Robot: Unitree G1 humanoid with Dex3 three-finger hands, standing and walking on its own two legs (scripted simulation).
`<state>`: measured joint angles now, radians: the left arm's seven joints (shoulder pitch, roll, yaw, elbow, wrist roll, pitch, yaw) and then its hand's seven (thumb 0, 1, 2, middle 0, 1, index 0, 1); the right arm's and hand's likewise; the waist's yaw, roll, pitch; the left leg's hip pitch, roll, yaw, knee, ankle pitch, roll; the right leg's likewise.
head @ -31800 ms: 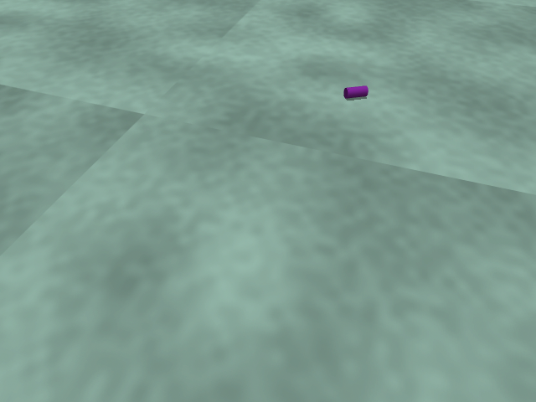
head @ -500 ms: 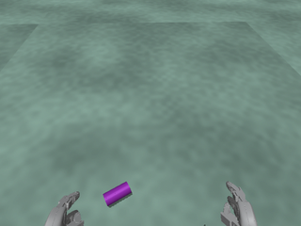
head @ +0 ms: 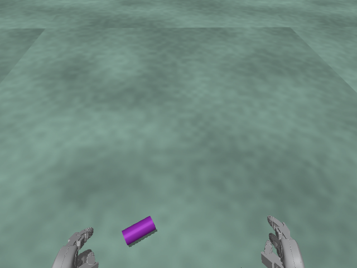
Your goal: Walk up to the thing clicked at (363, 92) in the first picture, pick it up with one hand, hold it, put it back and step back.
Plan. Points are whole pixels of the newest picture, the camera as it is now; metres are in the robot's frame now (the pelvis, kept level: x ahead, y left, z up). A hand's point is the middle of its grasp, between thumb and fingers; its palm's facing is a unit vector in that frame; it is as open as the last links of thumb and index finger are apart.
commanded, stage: home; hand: left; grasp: from above
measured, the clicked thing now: (139, 230) +0.43 +0.19 -0.68
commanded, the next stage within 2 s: stand in 0.22 s
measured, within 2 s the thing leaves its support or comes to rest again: neither
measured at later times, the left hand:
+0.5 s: hand out of the picture +0.14 +0.22 -0.09, palm faces +0.02 -0.95 -0.32, open 7.4 cm
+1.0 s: hand out of the picture +0.04 +0.24 -0.10, palm faces +0.06 -0.95 -0.31, open 7.4 cm
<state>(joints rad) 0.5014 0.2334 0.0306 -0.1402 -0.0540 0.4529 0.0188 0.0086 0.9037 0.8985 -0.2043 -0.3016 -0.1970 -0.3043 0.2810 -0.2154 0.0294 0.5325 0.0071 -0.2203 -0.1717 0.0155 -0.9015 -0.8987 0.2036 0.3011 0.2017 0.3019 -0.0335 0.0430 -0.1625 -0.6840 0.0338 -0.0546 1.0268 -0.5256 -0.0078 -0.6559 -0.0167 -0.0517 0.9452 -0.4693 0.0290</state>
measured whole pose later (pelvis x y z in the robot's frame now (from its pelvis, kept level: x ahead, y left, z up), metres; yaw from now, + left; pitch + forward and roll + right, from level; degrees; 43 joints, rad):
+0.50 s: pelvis -0.01 +0.00 +0.02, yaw +0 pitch +2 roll +0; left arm 0.23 0.29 0.03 0.48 0.05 0.11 0.02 0.01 0.90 0.90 -0.21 -0.30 -0.20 -0.30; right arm 0.17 -0.28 0.00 0.78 -0.07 -0.06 -0.02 0.01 -0.90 -0.90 0.21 0.30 0.20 0.30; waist 0.03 -0.01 0.02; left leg -0.47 0.00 -0.02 0.86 -0.44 0.00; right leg -0.47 -0.05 -0.02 0.85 -0.42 0.03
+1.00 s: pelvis -0.01 +0.00 +0.06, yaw +1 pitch -4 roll +0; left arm 0.20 0.28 0.04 1.04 0.03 0.01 0.02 0.00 0.90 0.90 -0.21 -0.30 -0.20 -0.30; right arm 0.17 -0.27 -0.03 1.04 -0.03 0.00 -0.02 0.01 -0.90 -0.90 0.20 0.30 0.20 0.30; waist 0.03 0.01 0.06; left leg -0.16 -0.01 -0.03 0.49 -0.26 0.01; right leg -0.15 -0.06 -0.04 0.46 -0.24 0.04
